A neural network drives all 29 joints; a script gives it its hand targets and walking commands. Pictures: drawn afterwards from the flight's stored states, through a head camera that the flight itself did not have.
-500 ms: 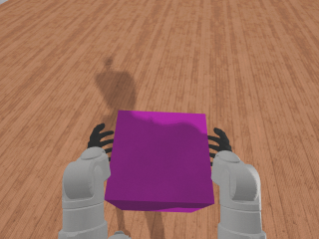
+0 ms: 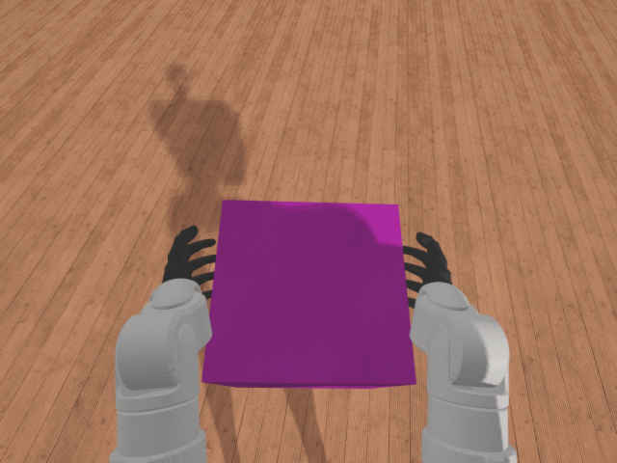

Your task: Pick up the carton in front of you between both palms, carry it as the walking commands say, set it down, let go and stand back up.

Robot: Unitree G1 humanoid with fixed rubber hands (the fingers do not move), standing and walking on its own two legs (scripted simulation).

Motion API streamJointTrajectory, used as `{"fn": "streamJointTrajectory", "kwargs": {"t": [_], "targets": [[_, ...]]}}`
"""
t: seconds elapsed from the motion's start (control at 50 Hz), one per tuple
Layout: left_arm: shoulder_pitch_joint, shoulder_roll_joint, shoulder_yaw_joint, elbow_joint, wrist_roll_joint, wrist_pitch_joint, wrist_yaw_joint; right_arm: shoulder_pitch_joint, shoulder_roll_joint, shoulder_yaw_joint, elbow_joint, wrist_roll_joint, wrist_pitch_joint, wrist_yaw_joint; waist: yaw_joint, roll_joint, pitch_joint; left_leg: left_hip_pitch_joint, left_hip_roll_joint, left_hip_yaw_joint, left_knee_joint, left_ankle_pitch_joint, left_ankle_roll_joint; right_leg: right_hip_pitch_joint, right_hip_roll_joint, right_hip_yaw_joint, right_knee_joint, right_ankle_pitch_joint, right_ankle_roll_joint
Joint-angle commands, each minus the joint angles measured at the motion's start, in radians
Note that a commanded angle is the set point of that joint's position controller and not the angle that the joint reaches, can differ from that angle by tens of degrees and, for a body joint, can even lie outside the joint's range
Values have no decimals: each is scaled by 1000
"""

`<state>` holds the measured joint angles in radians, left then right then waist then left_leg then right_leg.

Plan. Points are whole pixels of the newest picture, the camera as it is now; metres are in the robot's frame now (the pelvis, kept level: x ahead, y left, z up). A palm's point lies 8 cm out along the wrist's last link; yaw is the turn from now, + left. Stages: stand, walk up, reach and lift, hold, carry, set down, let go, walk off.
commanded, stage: carry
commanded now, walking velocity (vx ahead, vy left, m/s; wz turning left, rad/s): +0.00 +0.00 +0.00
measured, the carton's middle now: (306, 308) +0.34 +0.00 -0.03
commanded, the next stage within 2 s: none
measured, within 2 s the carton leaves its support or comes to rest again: neither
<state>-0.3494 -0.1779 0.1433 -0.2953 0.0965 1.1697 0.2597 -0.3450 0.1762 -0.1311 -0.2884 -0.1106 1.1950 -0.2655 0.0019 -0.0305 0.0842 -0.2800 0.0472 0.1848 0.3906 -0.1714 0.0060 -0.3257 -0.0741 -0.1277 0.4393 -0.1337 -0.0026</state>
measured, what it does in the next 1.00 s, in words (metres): walks ahead: left foot, then right foot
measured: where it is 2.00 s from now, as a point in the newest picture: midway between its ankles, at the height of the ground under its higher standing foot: outside the picture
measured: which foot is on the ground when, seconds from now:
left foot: down 0.00-0.44, up 0.46-0.56, down 0.58-1.00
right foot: down 0.00-0.58, up 0.60-0.70, down 0.72-1.00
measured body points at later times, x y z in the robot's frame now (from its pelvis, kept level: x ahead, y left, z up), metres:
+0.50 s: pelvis +0.14 -0.02 +0.02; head +0.15 -0.03 +0.47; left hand +0.44 +0.14 +0.06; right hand +0.44 -0.15 +0.05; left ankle +0.06 +0.10 -0.71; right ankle +0.03 -0.11 -0.72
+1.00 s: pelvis +0.18 -0.02 -0.01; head +0.17 -0.02 +0.44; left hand +0.51 +0.13 +0.04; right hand +0.50 -0.17 +0.03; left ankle +0.14 +0.08 -0.74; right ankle +0.14 -0.13 -0.74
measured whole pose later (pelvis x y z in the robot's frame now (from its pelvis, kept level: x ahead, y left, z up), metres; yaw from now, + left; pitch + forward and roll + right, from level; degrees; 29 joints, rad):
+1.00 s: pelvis +0.18 -0.02 -0.01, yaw +2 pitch +3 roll +0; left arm -0.33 -0.17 0.23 0.30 0.29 0.62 0.05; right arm -0.29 0.16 -0.24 0.27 -0.28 0.62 -0.04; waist -0.01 0.01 -0.11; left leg -0.25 0.06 0.19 0.54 -0.34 0.02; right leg -0.24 -0.04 -0.13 0.53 -0.34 -0.01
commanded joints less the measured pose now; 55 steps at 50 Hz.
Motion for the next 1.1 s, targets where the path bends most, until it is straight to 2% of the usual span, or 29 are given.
{"fn": "streamJointTrajectory", "kwargs": {"t": [0.0,0.06,0.14,0.18,0.28,0.32,0.36,0.38,0.4,0.42,0.46,0.48,0.5,0.52,0.54,0.56,0.58,0.6,0.62,0.66,0.7,0.72,0.76,0.8,0.84,0.88,0.96,1.04,1.08], "targets": [[-425,-978,-676,13,-410,64,-406,-443,983,661,-20,414,24,407,-1,-13,-614,211,94,-80,70,334,10,271,-156,89,16,622,-22],[-316,-990,-650,212,-366,83,-432,-441,952,655,64,376,44,422,4,-26,-586,147,85,-46,142,410,-32,325,-144,75,51,817,-10],[-396,-1027,-613,261,-342,47,-451,-498,1019,688,198,394,16,450,11,-152,-522,-22,35,-31,115,132,-35,399,-141,70,85,1031,-25],[-438,-1059,-642,262,-359,15,-461,-519,1033,687,189,399,-17,460,16,-156,-522,-44,20,-19,46,108,-47,442,-127,55,108,1010,-38],[-394,-1060,-622,340,-323,-74,-474,-501,1045,670,247,379,-111,471,7,103,-491,302,53,-7,110,840,-58,138,-21,-53,144,606,37],[-393,-1049,-623,366,-316,-142,-482,-446,1008,628,312,331,-171,475,15,128,-462,372,50,6,207,981,-48,79,18,-85,-14,446,47],[-393,-1026,-615,345,-291,-199,-485,-441,1005,624,270,322,-237,476,15,25,-467,170,26,18,215,659,-49,304,-12,-57,-65,665,41],[-435,-1027,-648,309,-301,-233,-490,-419,1013,641,283,311,-263,476,20,-33,-461,21,-15,44,205,329,-53,445,-27,-15,-52,880,10],[-428,-1011,-641,315,-301,-253,-493,-431,1020,645,259,315,-285,474,35,-168,-435,-248,-60,60,211,-119,-53,686,-91,34,19,1173,-27],[-405,-1020,-632,321,-295,-276,-494,-453,1007,646,213,319,-304,473,57,-224,-437,-328,-54,23,150,-277,-44,766,-159,61,72,1266,-74],[-381,-1029,-668,309,-287,-314,-488,-430,1006,675,176,314,-339,469,60,-167,-425,-302,-100,46,16,-208,-30,751,-118,50,146,1270,-78],[-354,-1016,-664,312,-276,-331,-485,-389,1003,676,201,310,-341,468,40,-122,-460,-103,-79,36,-133,16,-26,625,-104,29,172,1118,-61],[-322,-995,-649,288,-251,-345,-480,-357,1008,682,219,305,-355,471,-2,-65,-541,228,-9,-17,-236,406,-5,376,-66,-14,215,744,-28],[-251,-994,-648,336,-232,-342,-476,-366,956,669,195,265,-379,467,-4,96,-565,559,128,-122,-6,926,53,3,-32,-43,284,209,22],[-221,-973,-623,358,-197,-354,-477,-349,933,646,223,241,-395,467,-14,241,-531,685,257,-205,97,1339,130,-192,38,-30,346,-362,13],[-192,-953,-609,411,-162,-365,-479,-319,881,592,287,205,-413,467,-15,255,-539,566,308,-214,99,1331,159,-102,13,32,367,-431,-1],[-164,-934,-567,473,-139,-378,-482,-333,871,580,293,177,-440,468,-10,159,-550,501,305,-218,94,1182,151,-71,1,69,305,-429,-8],[-199,-909,-544,483,-127,-412,-486,-305,851,491,405,122,-455,471,-18,130,-522,536,261,-180,99,1014,137,-133,21,51,142,-372,-8],[-216,-914,-549,457,-108,-447,-487,-339,876,466,372,119,-500,477,-15,154,-536,471,246,-142,82,869,145,-56,6,60,79,-284,-5],[-293,-911,-519,461,-78,-503,-485,-340,870,470,405,91,-542,480,1,58,-534,301,178,-69,92,603,93,163,-38,42,-75,25,8],[-443,-933,-556,393,-124,-551,-483,-390,878,486,372,96,-587,485,5,20,-555,210,143,-88,121,326,49,214,-108,109,44,373,-38],[-477,-899,-560,384,-106,-570,-473,-423,884,478,387,95,-602,484,-8,38,-540,207,143,-93,134,322,53,202,-129,129,74,472,-42],[-438,-871,-463,504,-52,-572,-465,-415,861,417,484,61,-618,481,-2,4,-444,148,111,-79,60,142,45,131,-106,109,48,243,-13],[-418,-884,-424,575,-7,-591,-462,-432,829,358,546,17,-635,480,1,45,-425,160,122,-115,64,182,49,122,-87,102,12,134,-11],[-405,-897,-447,574,-5,-608,-461,-423,867,389,563,38,-652,483,0,63,-486,210,149,-126,110,344,49,139,-84,91,43,211,-22],[-334,-918,-406,634,-14,-590,-465,-458,875,446,500,68,-647,483,2,7,-497,192,146,-120,133,399,37,175,-94,95,71,331,-21],[-271,-916,-421,592,-28,-533,-462,-401,902,483,487,91,-590,484,3,1,-533,163,111,-95,175,338,18,217,-113,97,95,492,-28],[-293,-888,-439,517,-42,-488,-456,-353,877,482,487,91,-528,478,-3,-2,-487,149,129,-106,147,353,9,172,-96,86,86,357,-16],[-289,-899,-465,508,-68,-475,-453,-375,863,498,423,107,-521,474,3,50,-484,189,130,-99,146,415,6,137,-97,86,98,347,-24]]}}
